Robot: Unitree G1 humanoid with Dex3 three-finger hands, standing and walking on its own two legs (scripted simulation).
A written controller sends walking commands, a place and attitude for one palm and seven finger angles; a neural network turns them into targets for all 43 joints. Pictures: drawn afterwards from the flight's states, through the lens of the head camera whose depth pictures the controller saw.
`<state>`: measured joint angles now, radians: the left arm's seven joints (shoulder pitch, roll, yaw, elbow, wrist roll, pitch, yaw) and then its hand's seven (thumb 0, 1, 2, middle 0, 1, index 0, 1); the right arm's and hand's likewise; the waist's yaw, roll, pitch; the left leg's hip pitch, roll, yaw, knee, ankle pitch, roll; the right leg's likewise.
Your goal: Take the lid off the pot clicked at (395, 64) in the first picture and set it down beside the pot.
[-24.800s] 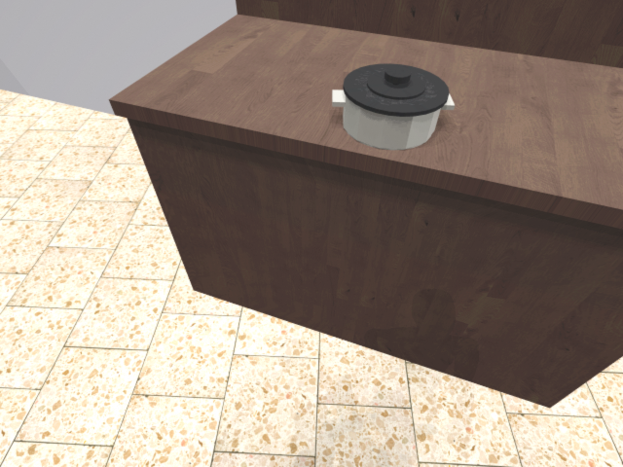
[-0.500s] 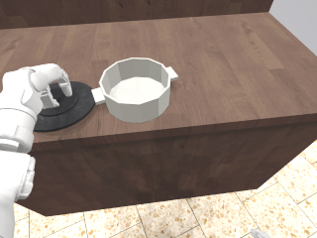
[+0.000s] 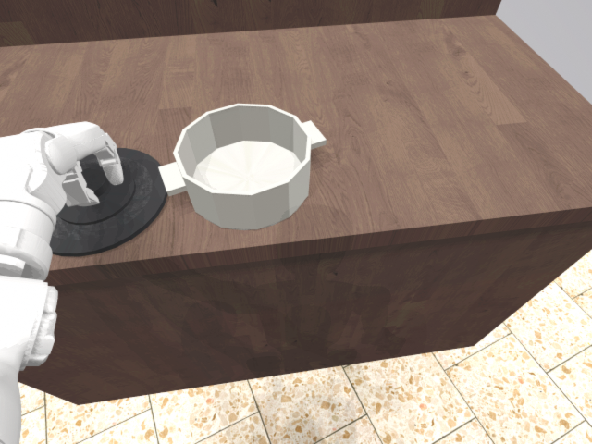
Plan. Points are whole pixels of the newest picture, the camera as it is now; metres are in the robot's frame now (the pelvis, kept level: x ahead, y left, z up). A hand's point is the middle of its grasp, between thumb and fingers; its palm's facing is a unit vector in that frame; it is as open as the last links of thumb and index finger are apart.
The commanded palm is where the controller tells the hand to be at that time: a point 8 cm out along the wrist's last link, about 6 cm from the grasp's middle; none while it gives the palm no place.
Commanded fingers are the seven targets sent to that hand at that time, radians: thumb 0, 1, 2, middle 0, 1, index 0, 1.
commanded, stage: open the fingers wide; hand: left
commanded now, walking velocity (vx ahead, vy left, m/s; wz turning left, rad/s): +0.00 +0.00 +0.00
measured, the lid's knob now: (89, 184) +0.46 +0.30 +0.09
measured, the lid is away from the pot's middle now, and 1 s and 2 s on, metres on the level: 0.23 0.23 0.23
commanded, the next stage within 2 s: raise the empty hand in 1.06 s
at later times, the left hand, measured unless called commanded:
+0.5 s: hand (83, 184) +0.43 +0.29 +0.11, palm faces -0.40 -0.09 -0.91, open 7.7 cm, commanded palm +0.44 +0.29 +0.18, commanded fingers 0.00 0.14 0.87 -0.50 -0.81 -0.53 -0.81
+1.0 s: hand (88, 183) +0.44 +0.28 +0.11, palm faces -0.38 -0.09 -0.92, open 10.8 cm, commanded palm +0.44 +0.29 +0.18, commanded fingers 0.00 -0.13 0.89 -0.47 -0.63 -0.47 -0.63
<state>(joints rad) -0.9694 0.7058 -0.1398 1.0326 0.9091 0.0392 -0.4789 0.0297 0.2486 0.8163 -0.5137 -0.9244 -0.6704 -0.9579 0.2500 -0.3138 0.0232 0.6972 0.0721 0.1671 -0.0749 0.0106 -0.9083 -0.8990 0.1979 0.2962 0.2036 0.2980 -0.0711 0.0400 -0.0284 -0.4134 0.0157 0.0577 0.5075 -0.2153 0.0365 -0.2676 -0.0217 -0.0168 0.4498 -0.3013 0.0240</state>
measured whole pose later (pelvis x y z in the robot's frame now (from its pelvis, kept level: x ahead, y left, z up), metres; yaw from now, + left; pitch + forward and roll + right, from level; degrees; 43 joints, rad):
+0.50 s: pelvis +0.00 +0.00 +0.00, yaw +0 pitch +8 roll -1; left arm -0.90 0.70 -0.08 0.99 0.93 -0.03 -0.38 0.00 0.25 0.86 -0.52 -0.88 -0.60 -0.90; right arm 0.23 -0.29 0.02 0.69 0.08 0.19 -0.08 0.01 -0.91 -0.90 0.20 0.30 0.20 0.30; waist -0.07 0.04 -0.05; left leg -0.44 0.02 0.07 0.52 -0.22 0.04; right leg -0.29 -0.02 -0.01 0.46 -0.30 0.03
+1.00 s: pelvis +0.00 +0.01 +0.00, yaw +0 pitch +8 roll -1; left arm -0.89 0.69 -0.09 0.95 0.92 -0.01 -0.37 0.00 -0.08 0.86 -0.47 -0.67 -0.47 -0.67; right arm 0.23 -0.29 0.02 0.69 0.08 0.19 -0.07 0.01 -0.91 -0.90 0.20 0.30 0.20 0.30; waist -0.07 0.05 -0.04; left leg -0.43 0.01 0.07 0.51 -0.21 0.04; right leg -0.29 -0.03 -0.01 0.46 -0.30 0.03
